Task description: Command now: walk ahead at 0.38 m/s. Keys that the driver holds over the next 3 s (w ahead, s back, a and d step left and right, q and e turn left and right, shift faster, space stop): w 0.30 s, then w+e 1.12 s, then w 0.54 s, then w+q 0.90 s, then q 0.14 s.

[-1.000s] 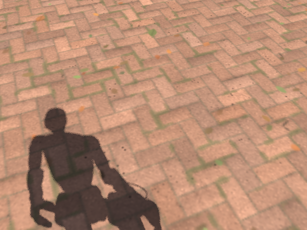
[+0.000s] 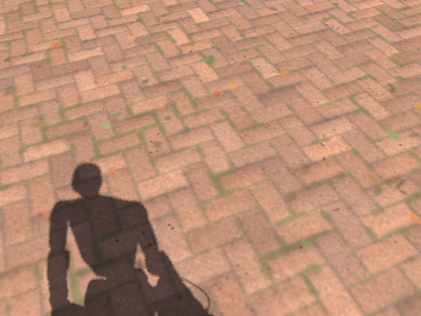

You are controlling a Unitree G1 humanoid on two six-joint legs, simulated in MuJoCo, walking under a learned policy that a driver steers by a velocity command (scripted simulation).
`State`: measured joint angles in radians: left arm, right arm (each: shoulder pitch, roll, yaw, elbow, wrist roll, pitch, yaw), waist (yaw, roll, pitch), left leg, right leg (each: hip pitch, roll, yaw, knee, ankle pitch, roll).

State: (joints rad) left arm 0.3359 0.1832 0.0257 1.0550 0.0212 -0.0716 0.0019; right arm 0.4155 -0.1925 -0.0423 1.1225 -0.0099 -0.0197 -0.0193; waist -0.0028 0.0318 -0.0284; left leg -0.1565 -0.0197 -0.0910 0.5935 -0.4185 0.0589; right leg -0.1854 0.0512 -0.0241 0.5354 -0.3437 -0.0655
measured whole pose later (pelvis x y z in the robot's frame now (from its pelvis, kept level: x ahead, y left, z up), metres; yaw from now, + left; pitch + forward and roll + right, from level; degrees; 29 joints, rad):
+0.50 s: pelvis +0.25 +0.02 +0.00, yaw -4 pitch -1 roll +1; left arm 0.36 0.18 0.03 1.04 0.02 -0.06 0.00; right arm 0.17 -0.21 -0.05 0.97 -0.02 -0.08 0.01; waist 0.03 -0.03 0.06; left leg -0.28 -0.06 0.16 0.48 -0.19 0.10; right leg -0.34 -0.02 0.02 1.21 -0.31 -0.10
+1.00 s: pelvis +0.53 -0.06 -0.01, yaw -21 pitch +0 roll +0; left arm 0.14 0.23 0.08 0.89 0.03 -0.02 -0.02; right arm 0.34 -0.20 -0.05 0.95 -0.01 -0.08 -0.01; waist -0.01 0.01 0.08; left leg -0.27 0.05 0.08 1.25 -0.38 0.03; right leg -0.36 0.12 -0.11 0.57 -0.22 -0.16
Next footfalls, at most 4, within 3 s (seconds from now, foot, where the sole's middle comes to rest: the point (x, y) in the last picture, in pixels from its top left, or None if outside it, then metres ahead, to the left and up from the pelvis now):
0.36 left None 0.35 0.08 -0.77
0.90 right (264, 297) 0.61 -0.12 -0.77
1.46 left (261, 203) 0.98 -0.14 -0.77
1.96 right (341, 193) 1.02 -0.46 -0.77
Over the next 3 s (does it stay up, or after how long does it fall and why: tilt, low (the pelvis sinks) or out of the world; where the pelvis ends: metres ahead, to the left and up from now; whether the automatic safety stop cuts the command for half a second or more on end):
stays up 1.44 -0.58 0.00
